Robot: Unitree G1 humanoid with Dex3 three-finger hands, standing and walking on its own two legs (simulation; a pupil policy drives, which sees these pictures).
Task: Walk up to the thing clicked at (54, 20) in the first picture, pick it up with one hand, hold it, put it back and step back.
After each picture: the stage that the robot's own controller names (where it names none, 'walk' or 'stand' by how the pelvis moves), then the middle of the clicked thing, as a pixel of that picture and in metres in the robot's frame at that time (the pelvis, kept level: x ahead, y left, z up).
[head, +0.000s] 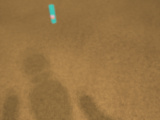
stand; (52, 14) +1.94 +0.46 -0.65
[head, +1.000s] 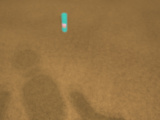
walk; (64, 22) +1.85 +0.23 -0.64
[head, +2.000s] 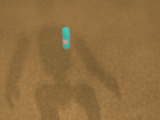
walk; (66, 38) +1.32 +0.18 -0.65
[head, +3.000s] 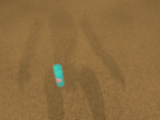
walk; (59, 75) +0.85 +0.23 -0.64
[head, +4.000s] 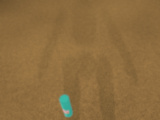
walk; (66, 106) +0.56 +0.21 -0.63
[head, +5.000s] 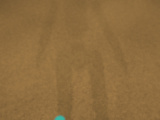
stand; out of the picture +0.40 +0.18 -0.64
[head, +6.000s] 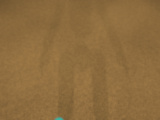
stand; out of the picture +0.40 +0.18 -0.65
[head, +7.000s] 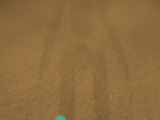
stand; out of the picture +0.41 +0.19 -0.66
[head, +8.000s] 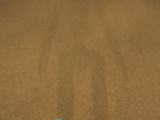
stand; out of the picture +0.40 +0.19 -0.66
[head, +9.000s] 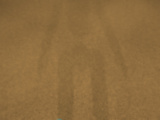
stand; out of the picture +0.39 +0.19 -0.66
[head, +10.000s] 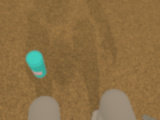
go down; (37, 66) +0.47 +0.18 -0.36
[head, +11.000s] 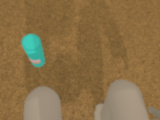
go down; (35, 53) +0.49 +0.18 -0.28
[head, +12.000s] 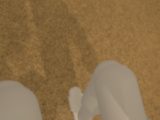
close in; out of the picture +0.49 +0.23 -0.18
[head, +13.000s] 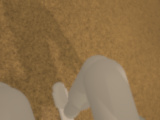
close; out of the picture +0.48 +0.25 -0.17
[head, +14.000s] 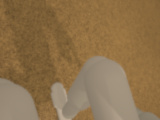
lift; out of the picture +0.44 +0.23 -0.18
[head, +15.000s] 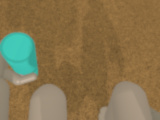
lift; (24, 63) +0.37 +0.21 -0.03
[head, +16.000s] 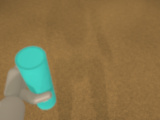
hold; (40, 83) +0.31 +0.15 +0.10
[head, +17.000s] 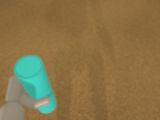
hold; (39, 89) +0.31 +0.16 +0.05
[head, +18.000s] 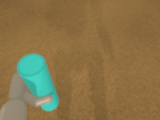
crouch; (42, 87) +0.32 +0.15 +0.05
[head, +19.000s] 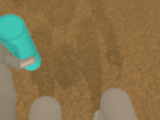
crouch; (23, 48) +0.44 +0.17 -0.04
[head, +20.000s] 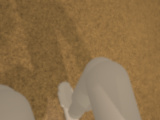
lower; out of the picture +0.47 +0.24 -0.17
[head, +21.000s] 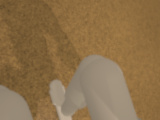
lower; out of the picture +0.48 +0.25 -0.18
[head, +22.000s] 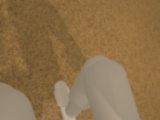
lower; out of the picture +0.47 +0.24 -0.17
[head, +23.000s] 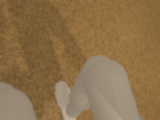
lower; out of the picture +0.46 +0.24 -0.18
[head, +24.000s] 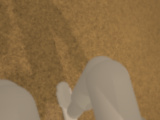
loosen; out of the picture +0.45 +0.22 -0.17
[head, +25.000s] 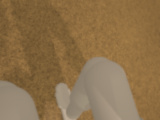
withdraw; out of the picture +0.46 +0.21 -0.18
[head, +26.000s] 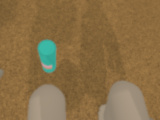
walk; (48, 58) +0.47 +0.15 -0.27
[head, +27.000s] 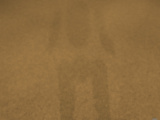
stand; out of the picture +0.38 +0.14 -0.59
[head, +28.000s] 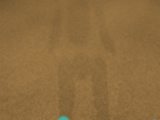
stand; out of the picture +0.40 +0.14 -0.60
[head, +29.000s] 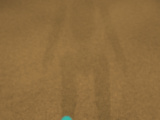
stand; out of the picture +0.39 +0.13 -0.62
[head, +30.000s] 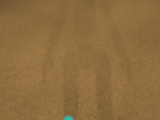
walk; out of the picture +0.40 +0.14 -0.65
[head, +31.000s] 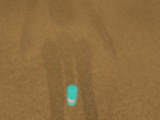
walk; (72, 95) +0.53 +0.07 -0.64
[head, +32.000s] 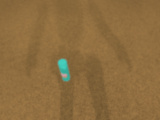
walk; (64, 70) +0.77 +0.23 -0.62
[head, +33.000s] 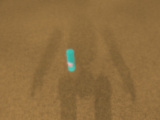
stand; (70, 60) +1.03 +0.17 -0.64
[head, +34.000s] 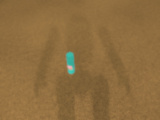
stand; (70, 63) +1.02 +0.16 -0.66
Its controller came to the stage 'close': yes
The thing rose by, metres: 0.70
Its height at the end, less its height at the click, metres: +0.00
